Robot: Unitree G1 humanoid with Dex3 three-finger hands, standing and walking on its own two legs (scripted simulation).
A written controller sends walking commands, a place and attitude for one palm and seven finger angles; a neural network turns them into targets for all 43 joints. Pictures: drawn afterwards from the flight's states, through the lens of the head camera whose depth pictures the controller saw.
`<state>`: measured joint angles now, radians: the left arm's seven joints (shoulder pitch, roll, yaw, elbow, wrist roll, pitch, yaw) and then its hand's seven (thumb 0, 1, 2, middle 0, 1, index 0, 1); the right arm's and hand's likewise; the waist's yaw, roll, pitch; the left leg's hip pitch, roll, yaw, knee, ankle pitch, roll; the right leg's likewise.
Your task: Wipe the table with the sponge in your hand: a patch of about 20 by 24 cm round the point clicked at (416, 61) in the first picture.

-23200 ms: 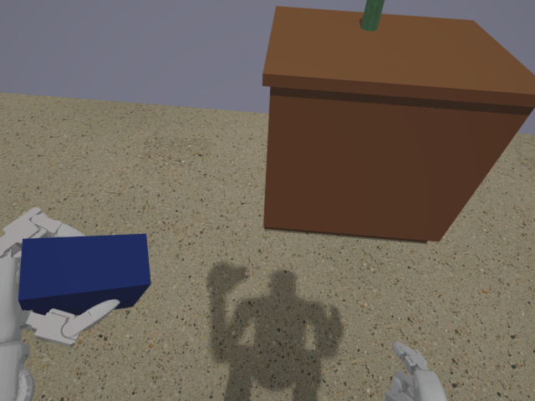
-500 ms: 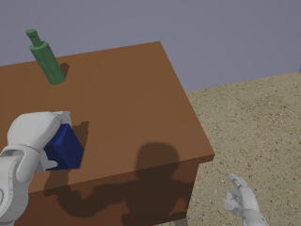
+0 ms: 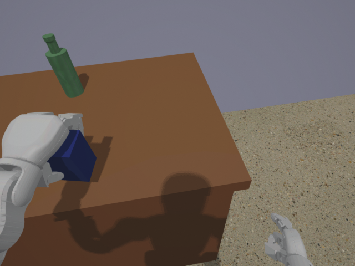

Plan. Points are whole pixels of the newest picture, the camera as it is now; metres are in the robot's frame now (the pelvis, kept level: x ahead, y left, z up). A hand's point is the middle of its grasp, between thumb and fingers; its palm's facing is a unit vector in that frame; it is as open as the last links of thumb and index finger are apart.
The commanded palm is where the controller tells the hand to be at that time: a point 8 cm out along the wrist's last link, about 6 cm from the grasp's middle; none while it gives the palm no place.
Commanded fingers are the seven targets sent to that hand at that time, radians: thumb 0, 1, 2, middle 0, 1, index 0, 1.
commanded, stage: move the sponge above the wiping area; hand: left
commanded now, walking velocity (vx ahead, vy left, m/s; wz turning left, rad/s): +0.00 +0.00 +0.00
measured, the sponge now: (60, 160) +0.23 +0.31 +0.14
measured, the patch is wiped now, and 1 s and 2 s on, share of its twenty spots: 0.05 0.05 0.10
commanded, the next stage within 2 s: lower the sponge onto the table in 0.32 s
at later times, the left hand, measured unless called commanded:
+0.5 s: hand (38, 129) +0.25 +0.33 +0.21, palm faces +0.23 +0.06 -0.97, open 9.6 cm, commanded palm +0.21 +0.33 +0.25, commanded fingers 0.00 0.10 1.30 -1.20 -1.60 -1.20 -1.60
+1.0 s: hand (22, 132) +0.24 +0.36 +0.21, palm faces +0.23 +0.02 -0.97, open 9.6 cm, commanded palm +0.20 +0.33 +0.24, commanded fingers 0.00 0.10 1.30 -1.20 -1.60 -1.20 -1.60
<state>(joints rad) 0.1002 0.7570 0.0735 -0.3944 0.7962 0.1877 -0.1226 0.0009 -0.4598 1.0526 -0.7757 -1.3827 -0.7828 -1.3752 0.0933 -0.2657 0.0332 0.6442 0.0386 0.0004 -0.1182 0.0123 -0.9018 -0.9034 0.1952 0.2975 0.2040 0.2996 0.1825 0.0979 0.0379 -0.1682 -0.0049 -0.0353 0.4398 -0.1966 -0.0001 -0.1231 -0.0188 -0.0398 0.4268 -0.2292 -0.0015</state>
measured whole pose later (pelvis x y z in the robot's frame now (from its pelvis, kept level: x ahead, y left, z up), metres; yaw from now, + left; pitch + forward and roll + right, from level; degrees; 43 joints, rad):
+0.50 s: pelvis +0.01 -0.01 +0.00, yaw -1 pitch -4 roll -1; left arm 0.02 0.79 0.19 -0.22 0.72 0.19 -0.07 0.00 -0.47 1.06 -0.78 -1.38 -0.79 -1.37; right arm 0.11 -0.27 0.02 0.66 0.06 0.02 -0.10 0.01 -0.90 -0.90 0.20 0.30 0.20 0.30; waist 0.17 0.10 0.03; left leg -0.17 0.02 -0.03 0.45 -0.21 -0.02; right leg -0.12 0.01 -0.03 0.42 -0.23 -0.01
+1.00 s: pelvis +0.01 +0.01 +0.00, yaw -1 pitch -2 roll -1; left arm 0.09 0.75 0.26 -0.27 0.70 0.31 -0.08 0.00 -0.47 1.07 -0.78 -1.39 -0.78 -1.38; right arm 0.07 -0.25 0.05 0.63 0.06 0.06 -0.06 0.01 -0.90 -0.90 0.20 0.30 0.21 0.30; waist 0.16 0.11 0.01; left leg -0.19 -0.01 -0.01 0.44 -0.21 0.01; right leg -0.14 -0.02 -0.02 0.40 -0.22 0.02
